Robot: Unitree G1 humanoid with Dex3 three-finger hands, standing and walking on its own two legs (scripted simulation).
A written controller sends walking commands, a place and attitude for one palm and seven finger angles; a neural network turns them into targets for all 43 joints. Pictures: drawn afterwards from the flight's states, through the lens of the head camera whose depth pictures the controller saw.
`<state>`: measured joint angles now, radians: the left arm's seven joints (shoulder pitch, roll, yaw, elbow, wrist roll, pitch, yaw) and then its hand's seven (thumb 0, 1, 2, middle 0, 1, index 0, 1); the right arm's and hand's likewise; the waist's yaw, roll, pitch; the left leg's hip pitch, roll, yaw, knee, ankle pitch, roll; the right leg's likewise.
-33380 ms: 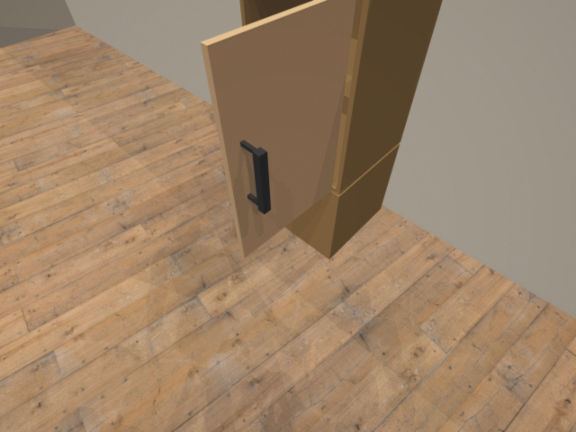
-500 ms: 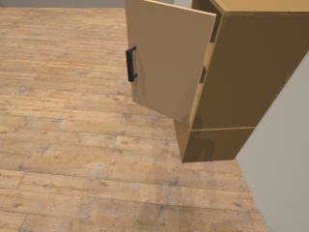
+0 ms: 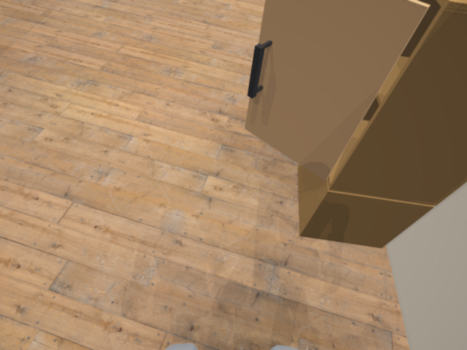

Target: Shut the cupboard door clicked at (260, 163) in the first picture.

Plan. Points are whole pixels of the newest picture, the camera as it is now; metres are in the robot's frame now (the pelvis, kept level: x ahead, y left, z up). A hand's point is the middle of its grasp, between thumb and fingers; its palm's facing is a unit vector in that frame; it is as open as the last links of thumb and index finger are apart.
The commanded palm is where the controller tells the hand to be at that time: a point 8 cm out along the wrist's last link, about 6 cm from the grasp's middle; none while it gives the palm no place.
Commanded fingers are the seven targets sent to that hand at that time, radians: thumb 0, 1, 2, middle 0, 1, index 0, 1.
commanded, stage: walk to a spot facing it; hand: left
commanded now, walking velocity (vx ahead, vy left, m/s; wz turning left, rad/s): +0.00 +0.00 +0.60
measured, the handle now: (259, 70) +0.89 -0.05 -0.03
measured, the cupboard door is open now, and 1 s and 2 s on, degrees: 56 56 56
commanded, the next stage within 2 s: turn to face it in 1.94 s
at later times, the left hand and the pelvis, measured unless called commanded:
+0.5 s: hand out of the picture +0.02 +0.18 -0.14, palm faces +0.28 -0.90 -0.32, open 7.4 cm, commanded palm none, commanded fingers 0.00 0.90 0.90 -0.20 -0.30 -0.20 -0.30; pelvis -0.01 -0.06 +0.01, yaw +17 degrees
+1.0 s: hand out of the picture -0.09 +0.17 -0.16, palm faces +0.61 -0.75 -0.26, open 7.4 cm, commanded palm none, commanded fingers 0.00 0.90 0.90 -0.20 -0.30 -0.20 -0.30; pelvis +0.00 -0.04 +0.01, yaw +36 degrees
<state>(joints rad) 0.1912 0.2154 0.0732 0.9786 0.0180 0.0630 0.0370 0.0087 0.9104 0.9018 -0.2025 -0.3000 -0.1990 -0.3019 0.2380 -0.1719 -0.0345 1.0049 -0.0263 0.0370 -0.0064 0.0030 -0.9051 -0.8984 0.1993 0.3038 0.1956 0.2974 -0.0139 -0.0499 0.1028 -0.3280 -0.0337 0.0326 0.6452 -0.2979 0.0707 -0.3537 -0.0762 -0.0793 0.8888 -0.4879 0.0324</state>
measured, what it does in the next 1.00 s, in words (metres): steps on the spot, turning left: right foot, then left foot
